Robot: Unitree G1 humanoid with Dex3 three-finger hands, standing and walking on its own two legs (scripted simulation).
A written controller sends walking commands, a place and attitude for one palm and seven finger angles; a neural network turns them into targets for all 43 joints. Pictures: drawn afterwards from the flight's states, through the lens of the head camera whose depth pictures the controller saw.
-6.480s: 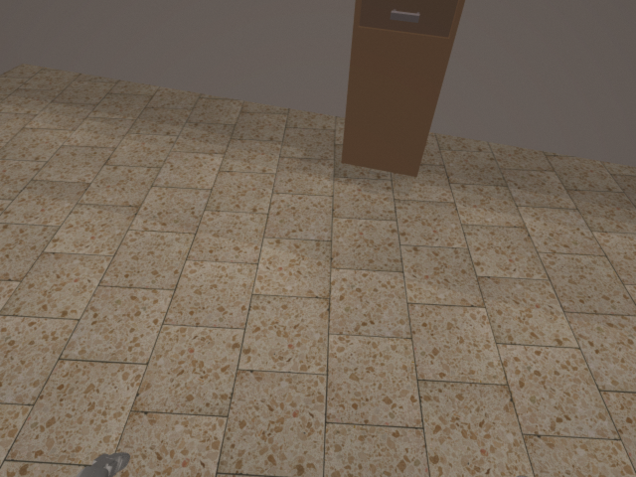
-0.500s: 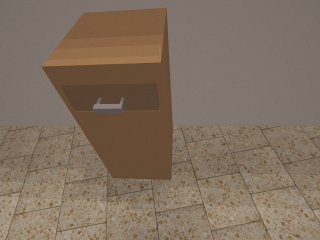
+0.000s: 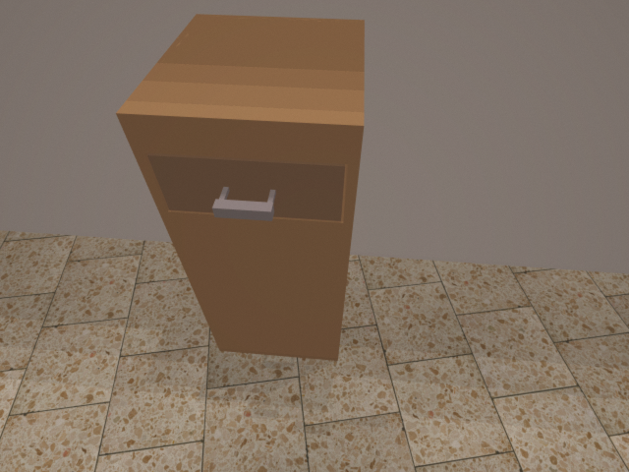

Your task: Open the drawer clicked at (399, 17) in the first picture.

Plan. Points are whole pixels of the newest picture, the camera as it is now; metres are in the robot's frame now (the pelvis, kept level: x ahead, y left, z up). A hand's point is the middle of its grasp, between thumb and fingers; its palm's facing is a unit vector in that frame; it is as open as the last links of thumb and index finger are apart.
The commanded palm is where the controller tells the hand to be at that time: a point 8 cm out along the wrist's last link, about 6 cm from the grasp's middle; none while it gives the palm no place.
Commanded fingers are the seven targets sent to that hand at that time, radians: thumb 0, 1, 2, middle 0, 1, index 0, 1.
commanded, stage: come to a stop and stand still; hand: left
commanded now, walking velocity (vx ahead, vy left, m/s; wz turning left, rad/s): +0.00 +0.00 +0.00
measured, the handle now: (246, 201) +0.56 +0.18 -0.02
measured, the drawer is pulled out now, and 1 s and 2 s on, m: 0.00 0.00 0.00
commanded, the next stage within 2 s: look again from close up in 0.12 s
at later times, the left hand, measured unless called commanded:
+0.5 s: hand out of the picture +0.04 +0.19 -0.17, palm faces +0.00 -0.97 -0.24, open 7.4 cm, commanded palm none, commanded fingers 0.00 0.90 0.90 -0.20 -0.30 -0.20 -0.30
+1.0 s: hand out of the picture -0.10 +0.18 -0.18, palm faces +0.04 -0.98 -0.17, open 7.4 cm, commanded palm none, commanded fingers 0.00 0.90 0.90 -0.20 -0.30 -0.20 -0.30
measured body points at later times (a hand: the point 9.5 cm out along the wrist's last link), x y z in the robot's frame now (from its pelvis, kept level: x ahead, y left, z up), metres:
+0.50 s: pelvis -0.01 +0.00 -0.01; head -0.02 +0.00 +0.44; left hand +0.04 +0.24 -0.16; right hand +0.00 -0.25 -0.16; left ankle -0.03 +0.12 -0.74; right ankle -0.02 -0.13 -0.74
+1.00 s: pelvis -0.06 +0.01 +0.00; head -0.08 +0.02 +0.45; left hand -0.10 +0.23 -0.16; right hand -0.08 -0.22 -0.15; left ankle -0.04 +0.12 -0.74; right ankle -0.03 -0.13 -0.73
